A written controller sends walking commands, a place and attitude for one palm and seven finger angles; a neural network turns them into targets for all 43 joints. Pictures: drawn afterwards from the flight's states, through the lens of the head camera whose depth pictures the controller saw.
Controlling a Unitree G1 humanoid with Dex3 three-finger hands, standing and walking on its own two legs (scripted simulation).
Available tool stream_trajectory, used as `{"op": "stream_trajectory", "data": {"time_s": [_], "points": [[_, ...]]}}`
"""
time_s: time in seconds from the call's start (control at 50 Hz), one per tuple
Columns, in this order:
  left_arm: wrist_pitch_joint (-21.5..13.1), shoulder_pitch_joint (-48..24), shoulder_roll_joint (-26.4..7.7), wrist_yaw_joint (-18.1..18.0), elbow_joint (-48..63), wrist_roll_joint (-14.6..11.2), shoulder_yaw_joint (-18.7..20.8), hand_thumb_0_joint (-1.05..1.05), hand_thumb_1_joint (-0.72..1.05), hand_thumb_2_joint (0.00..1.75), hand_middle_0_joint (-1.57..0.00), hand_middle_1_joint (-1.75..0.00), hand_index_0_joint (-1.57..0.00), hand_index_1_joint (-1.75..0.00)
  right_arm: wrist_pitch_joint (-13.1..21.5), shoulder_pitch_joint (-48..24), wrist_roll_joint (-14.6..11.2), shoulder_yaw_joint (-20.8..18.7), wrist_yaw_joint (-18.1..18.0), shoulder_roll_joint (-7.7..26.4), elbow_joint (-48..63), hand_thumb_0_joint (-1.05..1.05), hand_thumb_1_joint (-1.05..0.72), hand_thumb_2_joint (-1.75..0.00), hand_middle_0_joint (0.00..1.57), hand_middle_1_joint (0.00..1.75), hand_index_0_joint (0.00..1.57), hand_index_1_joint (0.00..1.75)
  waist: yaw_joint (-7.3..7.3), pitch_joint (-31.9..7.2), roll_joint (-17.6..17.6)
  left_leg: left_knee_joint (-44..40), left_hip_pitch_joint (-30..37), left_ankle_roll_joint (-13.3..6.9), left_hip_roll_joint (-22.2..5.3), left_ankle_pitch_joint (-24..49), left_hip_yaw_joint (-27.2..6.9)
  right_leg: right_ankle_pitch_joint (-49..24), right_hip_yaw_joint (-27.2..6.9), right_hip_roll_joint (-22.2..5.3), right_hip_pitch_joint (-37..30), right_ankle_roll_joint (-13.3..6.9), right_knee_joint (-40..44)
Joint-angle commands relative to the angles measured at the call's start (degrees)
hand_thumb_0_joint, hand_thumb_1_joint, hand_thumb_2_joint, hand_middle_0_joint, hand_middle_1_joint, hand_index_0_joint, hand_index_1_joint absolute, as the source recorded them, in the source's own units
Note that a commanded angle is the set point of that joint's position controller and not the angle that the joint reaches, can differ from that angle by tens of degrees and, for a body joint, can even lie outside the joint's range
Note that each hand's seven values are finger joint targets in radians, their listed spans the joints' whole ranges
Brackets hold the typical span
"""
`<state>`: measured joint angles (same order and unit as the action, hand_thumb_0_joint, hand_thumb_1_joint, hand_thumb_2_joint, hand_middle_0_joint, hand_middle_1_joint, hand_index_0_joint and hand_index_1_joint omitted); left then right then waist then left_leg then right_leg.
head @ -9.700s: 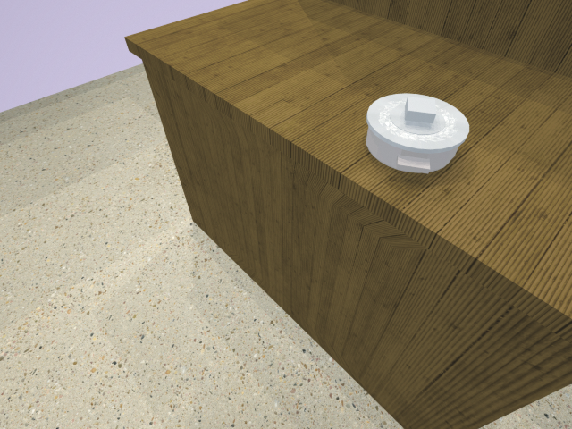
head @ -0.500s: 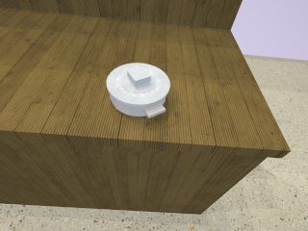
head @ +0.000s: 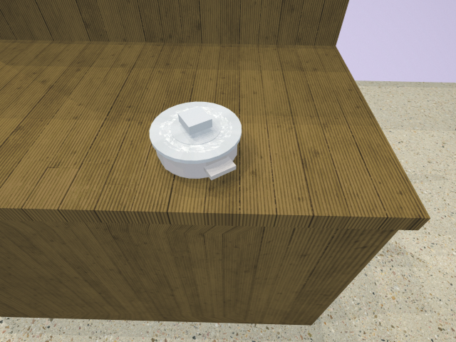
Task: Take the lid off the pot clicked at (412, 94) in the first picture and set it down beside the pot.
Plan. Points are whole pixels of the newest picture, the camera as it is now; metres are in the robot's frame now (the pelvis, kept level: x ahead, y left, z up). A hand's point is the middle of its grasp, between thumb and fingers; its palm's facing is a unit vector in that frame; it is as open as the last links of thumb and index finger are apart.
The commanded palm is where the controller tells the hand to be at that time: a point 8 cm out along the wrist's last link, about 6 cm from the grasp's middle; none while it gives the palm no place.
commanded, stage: look again from close up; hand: left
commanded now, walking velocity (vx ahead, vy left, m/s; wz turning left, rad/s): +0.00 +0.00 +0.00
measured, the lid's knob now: (195, 120) +0.46 +0.10 +0.16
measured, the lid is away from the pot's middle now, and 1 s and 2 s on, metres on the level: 0.00 0.00 0.00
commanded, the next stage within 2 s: lift the closed hand beside the body in 1.14 s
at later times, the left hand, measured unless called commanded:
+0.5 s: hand out of the picture +0.00 +0.13 -0.17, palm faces +0.02 -0.98 -0.19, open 7.4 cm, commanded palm none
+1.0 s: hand out of the picture +0.00 +0.12 -0.17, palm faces +0.02 -0.98 -0.18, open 7.4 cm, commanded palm none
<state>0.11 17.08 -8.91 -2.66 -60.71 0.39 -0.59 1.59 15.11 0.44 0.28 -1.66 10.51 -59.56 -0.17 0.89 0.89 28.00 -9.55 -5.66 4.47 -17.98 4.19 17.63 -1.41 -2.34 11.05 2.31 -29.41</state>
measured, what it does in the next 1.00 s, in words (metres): stands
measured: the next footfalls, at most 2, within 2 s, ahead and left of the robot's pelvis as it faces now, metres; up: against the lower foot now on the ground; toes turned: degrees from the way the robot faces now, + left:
none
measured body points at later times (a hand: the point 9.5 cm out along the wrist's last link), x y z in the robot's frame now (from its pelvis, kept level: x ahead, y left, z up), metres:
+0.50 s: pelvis +0.00 -0.03 +0.00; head +0.03 -0.03 +0.45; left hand +0.00 +0.19 -0.16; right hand +0.00 -0.25 -0.16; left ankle -0.03 +0.05 -0.73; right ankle -0.02 -0.15 -0.73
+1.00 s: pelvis +0.01 -0.04 +0.01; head +0.04 -0.04 +0.45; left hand +0.00 +0.17 -0.16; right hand +0.00 -0.26 -0.15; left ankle -0.03 +0.05 -0.73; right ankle -0.02 -0.15 -0.73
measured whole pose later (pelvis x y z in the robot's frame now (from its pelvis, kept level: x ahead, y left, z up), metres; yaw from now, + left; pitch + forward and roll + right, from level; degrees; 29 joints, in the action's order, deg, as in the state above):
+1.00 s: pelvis +0.01 -0.04 +0.01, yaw +0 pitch +0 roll +0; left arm -0.7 16.7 -8.1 -2.7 -62.4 0.1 -0.6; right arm 1.4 15.9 0.0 0.3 -2.2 7.1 -64.9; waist 0.1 3.8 -0.6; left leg 25.4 -8.1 -1.9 0.8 -17.0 3.0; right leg 16.0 -0.2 1.3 9.1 -1.0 -25.4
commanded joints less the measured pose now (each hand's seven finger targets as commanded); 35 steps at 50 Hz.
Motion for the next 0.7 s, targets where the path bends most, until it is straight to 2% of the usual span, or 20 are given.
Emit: {"op": "stream_trajectory", "data": {"time_s": [0.0, 0.02, 0.06, 0.08, 0.1, 0.14, 0.16, 0.18, 0.26, 0.28, 0.36, 0.38, 0.46, 0.48, 0.56, 0.58, 0.66, 0.68], "points": [[-0.5, 3.6, -5.7, -0.4, 1.8, 0.2, 1.0, 0.00, 0.90, 0.90, -0.20, -0.30, -0.20, -0.30, 0.6, 2.6, 0.1, -1.3, -0.4, 5.1, 1.9, 0.00, -0.90, -0.90, 0.20, 0.30, 0.20, 0.30, -0.30, 2.1, -1.9, -5.6, 0.4, 2.2, -9.8, 18.0, -9.3, -11.4, -2.7, -2.7, 1.8, -4.8, 3.0], [-0.5, 3.5, -5.7, -0.4, 1.8, 0.2, 1.0, 0.00, 0.90, 0.90, -0.20, -0.30, -0.20, -0.30, 0.5, 2.5, 0.1, -1.3, -0.5, 4.9, 1.7, 0.00, -0.90, -0.90, 0.20, 0.30, 0.20, 0.30, -0.19, 2.9, -0.8, -5.9, 0.2, 2.3, -9.6, 17.1, -9.3, -11.4, -3.1, -2.8, 2.3, -4.8, 3.3], [-0.7, 3.4, -5.9, -0.3, 1.8, 0.3, 0.9, 0.00, 0.90, 0.90, -0.20, -0.30, -0.20, -0.30, 0.5, 2.6, 0.1, -1.2, -0.4, 4.7, 1.3, 0.00, -0.90, -0.90, 0.20, 0.30, 0.20, 0.30, -0.04, 2.6, -1.0, -5.9, 0.4, 2.4, -9.6, 16.4, -8.9, -12.1, -3.5, -2.9, 1.9, -4.9, 3.8], [-0.7, 3.3, -6.1, -0.3, 2.1, 0.2, 1.0, 0.00, 0.90, 0.90, -0.20, -0.30, -0.20, -0.30, 0.4, 2.7, 0.1, -1.2, -0.4, 4.4, 1.3, 0.00, -0.90, -0.90, 0.20, 0.30, 0.20, 0.30, -0.27, 2.4, -2.9, -5.5, 0.1, 2.3, -9.7, 15.2, -8.8, -12.0, -3.4, -2.8, 1.3, -5.0, 4.1], [-0.7, 3.2, -5.8, -0.3, 1.9, 0.3, 1.0, 0.00, 0.90, 0.90, -0.20, -0.30, -0.20, -0.30, 0.4, 2.3, 0.0, -1.2, -0.4, 4.6, 1.1, 0.00, -0.90, -0.90, 0.20, 0.30, 0.20, 0.30, -0.17, 2.9, -2.6, -5.6, 0.1, 2.4, -9.6, 14.5, -8.5, -12.4, -3.8, -3.1, 1.9, -5.1, 4.2], [-0.8, 3.3, -5.9, -0.3, 1.8, 0.2, 0.9, 0.00, 0.90, 0.90, -0.20, -0.30, -0.20, -0.30, 0.4, 2.8, 0.1, -1.2, -0.4, 4.2, 0.6, 0.00, -0.90, -0.90, 0.20, 0.30, 0.20, 0.30, -0.01, 2.5, 0.1, -6.0, 0.7, 2.6, -9.6, 15.3, -8.5, -12.6, -3.9, -3.1, 1.8, -5.1, 4.2], [-0.8, 3.4, -5.9, -0.3, 1.6, 0.2, 0.9, 0.00, 0.90, 0.90, -0.20, -0.30, -0.20, -0.30, 0.5, 2.8, 0.1, -1.1, -0.5, 4.1, 0.2, 0.00, -0.90, -0.90, 0.20, 0.30, 0.20, 0.30, -0.06, 2.3, 0.2, -5.9, 1.1, 2.5, -9.8, 16.2, -8.4, -13.0, -3.8, -3.0, 1.5, -5.1, 4.2], [-0.7, 3.2, -6.1, -0.2, 1.8, 0.2, 1.1, 0.00, 0.90, 0.90, -0.20, -0.30, -0.20, -0.30, 0.5, 3.0, 0.0, -1.1, -0.4, 3.8, 0.1, 0.00, -0.90, -0.90, 0.20, 0.30, 0.20, 0.30, -0.27, 2.0, -1.3, -5.7, 0.5, 2.4, -9.9, 15.6, -8.3, -12.7, -3.4, -2.9, 0.6, -5.0, 4.5], [-0.9, 3.4, -5.6, -0.3, 1.2, 0.1, 0.9, 0.00, 0.90, 0.90, -0.20, -0.30, -0.20, -0.30, 0.4, 3.4, 0.0, -1.0, -0.5, 3.5, -0.7, 0.00, -0.90, -0.90, 0.20, 0.30, 0.20, 0.30, -0.04, 2.2, -0.2, -5.9, 1.3, 2.7, -10.0, 16.2, -8.1, -13.8, -3.9, -3.2, 1.0, -5.2, 4.8], [-0.9, 3.5, -5.7, -0.2, 1.3, 0.1, 1.0, 0.00, 0.90, 0.90, -0.20, -0.30, -0.20, -0.30, 0.4, 3.4, 0.0, -1.1, -0.5, 3.3, -0.8, 0.00, -0.90, -0.90, 0.20, 0.30, 0.20, 0.30, -0.28, 2.1, -1.8, -5.6, 1.1, 2.6, -10.0, 15.5, -8.1, -13.6, -3.7, -3.0, 0.5, -5.2, 5.1], [-1.0, 3.7, -5.2, -0.3, 0.7, 0.1, 0.8, 0.00, 0.90, 0.90, -0.20, -0.30, -0.20, -0.30, 0.5, 4.0, -0.1, -1.0, -0.7, 3.0, -1.7, 0.00, -0.90, -0.90, 0.20, 0.30, 0.20, 0.30, -0.03, 2.0, -0.3, -5.7, 2.0, 2.9, -10.1, 17.3, -7.7, -15.5, -4.1, -3.3, 0.5, -5.3, 5.1], [-1.0, 3.6, -5.4, -0.3, 0.9, 0.1, 1.0, 0.00, 0.90, 0.90, -0.20, -0.30, -0.20, -0.30, 0.4, 4.2, -0.1, -1.1, -0.7, 2.8, -1.7, 0.00, -0.90, -0.90, 0.20, 0.30, 0.20, 0.30, -0.15, 1.5, -1.9, -5.4, 1.7, 2.8, -10.2, 16.7, -7.8, -15.5, -3.9, -3.1, -0.3, -5.4, 5.3], [-1.2, 3.6, -5.0, -0.3, 0.4, 0.1, 0.8, 0.00, 0.90, 0.90, -0.20, -0.30, -0.20, -0.30, 0.4, 4.5, -0.2, -1.0, -0.7, 2.4, -2.5, 0.00, -0.90, -0.90, 0.20, 0.30, 0.20, 0.30, 0.06, 2.4, -1.1, -5.7, 1.7, 3.1, -10.1, 16.3, -7.5, -16.7, -4.4, -3.6, 0.1, -5.5, 5.6], [-1.1, 3.7, -5.1, -0.3, 0.6, 0.0, 0.9, 0.00, 0.90, 0.90, -0.20, -0.30, -0.20, -0.30, 0.3, 4.4, -0.1, -1.1, -0.7, 2.1, -2.6, 0.00, -0.90, -0.90, 0.20, 0.30, 0.20, 0.30, -0.18, 2.6, -2.6, -5.6, 1.1, 3.0, -10.1, 14.9, -7.6, -15.6, -4.2, -3.4, -0.3, -5.4, 6.0], [-1.2, 3.7, -4.9, -0.3, 0.2, 0.0, 0.8, 0.00, 0.90, 0.90, -0.20, -0.30, -0.20, -0.30, 0.3, 4.8, -0.2, -1.0, -0.7, 1.9, -3.1, 0.00, -0.90, -0.90, 0.20, 0.30, 0.20, 0.30, 0.06, 2.3, -0.9, -5.9, 1.7, 3.3, -10.2, 15.4, -7.2, -16.7, -4.6, -3.6, -0.3, -5.5, 6.1], [-1.2, 3.9, -4.9, -0.3, 0.3, 0.0, 0.9, 0.00, 0.90, 0.90, -0.20, -0.30, -0.20, -0.30, 0.3, 4.8, -0.1, -1.0, -0.7, 1.7, -3.3, 0.00, -0.90, -0.90, 0.20, 0.30, 0.20, 0.30, -0.12, 2.2, -1.9, -5.7, 1.6, 3.2, -10.3, 14.8, -7.3, -16.1, -4.4, -3.4, -0.6, -5.6, 6.4], [-1.2, 3.7, -4.6, -0.3, 0.0, 0.0, 0.8, 0.00, 0.90, 0.90, -0.20, -0.30, -0.20, -0.30, 0.3, 5.3, -0.2, -0.9, -0.8, 1.6, -3.5, 0.00, -0.90, -0.90, 0.20, 0.30, 0.20, 0.30, 0.10, 2.7, -0.1, -6.1, 1.8, 3.3, -10.4, 16.3, -7.3, -16.3, -4.4, -3.4, -0.1, -5.5, 6.2], [-1.2, 3.9, -4.7, -0.3, 0.1, 0.0, 0.9, 0.00, 0.90, 0.90, -0.20, -0.30, -0.20, -0.30, 0.3, 5.2, -0.2, -0.9, -0.8, 1.3, -3.5, 0.00, -0.90, -0.90, 0.20, 0.30, 0.20, 0.30, -0.20, 2.9, -1.5, -6.0, 1.3, 3.2, -10.5, 15.5, -7.3, -15.8, -4.2, -3.3, -0.5, -5.4, 6.6]]}}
